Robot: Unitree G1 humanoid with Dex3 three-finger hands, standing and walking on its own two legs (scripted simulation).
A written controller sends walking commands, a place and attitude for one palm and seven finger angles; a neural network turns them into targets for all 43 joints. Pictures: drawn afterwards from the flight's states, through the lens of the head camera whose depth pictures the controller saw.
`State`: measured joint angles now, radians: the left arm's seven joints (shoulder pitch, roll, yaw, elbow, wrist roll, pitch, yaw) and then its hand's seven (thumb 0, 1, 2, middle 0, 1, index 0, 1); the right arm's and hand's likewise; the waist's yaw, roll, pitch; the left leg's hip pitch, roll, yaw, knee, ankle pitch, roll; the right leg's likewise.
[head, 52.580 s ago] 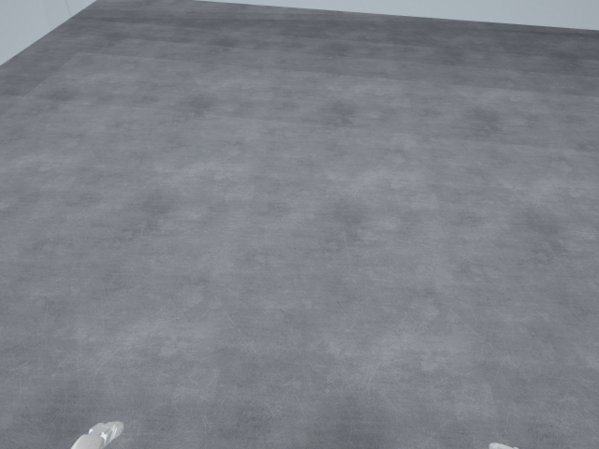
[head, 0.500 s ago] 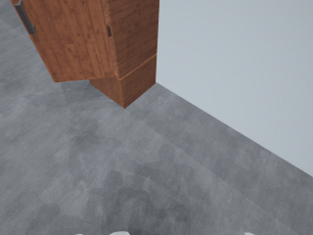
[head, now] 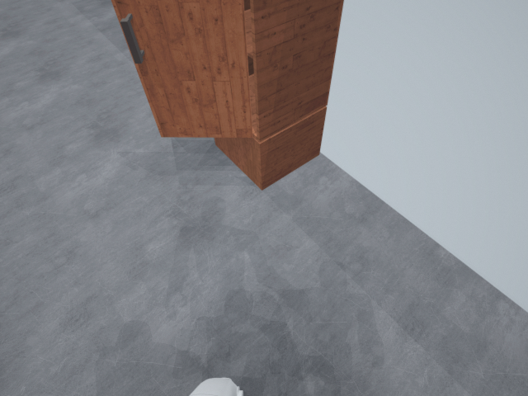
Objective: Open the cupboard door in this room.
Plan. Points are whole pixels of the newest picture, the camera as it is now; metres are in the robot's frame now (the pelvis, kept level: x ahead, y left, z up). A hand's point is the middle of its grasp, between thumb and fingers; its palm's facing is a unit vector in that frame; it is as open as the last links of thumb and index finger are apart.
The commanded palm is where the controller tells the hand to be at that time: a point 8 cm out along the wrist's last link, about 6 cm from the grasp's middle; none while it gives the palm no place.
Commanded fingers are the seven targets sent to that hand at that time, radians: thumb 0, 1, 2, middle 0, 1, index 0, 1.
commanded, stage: take the last steps up to it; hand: left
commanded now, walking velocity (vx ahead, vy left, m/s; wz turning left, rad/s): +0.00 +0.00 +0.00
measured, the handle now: (134, 38) +1.05 +0.47 +0.00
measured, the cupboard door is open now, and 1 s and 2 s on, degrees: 50 50 50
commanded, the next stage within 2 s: come to a stop and stand still in 1.52 s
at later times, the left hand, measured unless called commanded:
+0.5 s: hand (142, 392) +0.14 +0.23 -0.16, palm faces +0.13 -0.96 -0.23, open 7.4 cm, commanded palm none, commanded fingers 0.00 0.90 0.90 -0.20 -0.30 -0.20 -0.30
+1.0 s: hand out of the picture +0.12 +0.28 -0.19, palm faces +0.30 -0.94 -0.17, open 7.4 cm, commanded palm none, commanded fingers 0.00 0.90 0.90 -0.20 -0.30 -0.20 -0.30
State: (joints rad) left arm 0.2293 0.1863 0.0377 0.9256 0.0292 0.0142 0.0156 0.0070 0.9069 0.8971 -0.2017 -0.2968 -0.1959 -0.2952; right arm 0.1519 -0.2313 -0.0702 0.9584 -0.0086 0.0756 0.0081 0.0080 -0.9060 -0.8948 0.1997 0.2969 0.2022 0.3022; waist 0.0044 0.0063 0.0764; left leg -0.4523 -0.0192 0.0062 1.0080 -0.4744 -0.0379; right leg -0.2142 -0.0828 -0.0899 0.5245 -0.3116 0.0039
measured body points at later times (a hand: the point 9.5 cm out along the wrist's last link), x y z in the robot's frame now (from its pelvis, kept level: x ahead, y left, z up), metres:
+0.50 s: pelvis +0.08 +0.02 +0.00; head +0.10 +0.01 +0.44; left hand +0.14 +0.28 -0.14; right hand +0.09 -0.22 -0.17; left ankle +0.01 +0.12 -0.74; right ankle +0.12 -0.10 -0.73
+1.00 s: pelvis +0.24 +0.13 -0.02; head +0.27 +0.15 +0.43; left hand +0.11 +0.33 -0.18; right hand +0.41 -0.08 -0.15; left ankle +0.28 +0.24 -0.74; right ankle +0.15 -0.05 -0.67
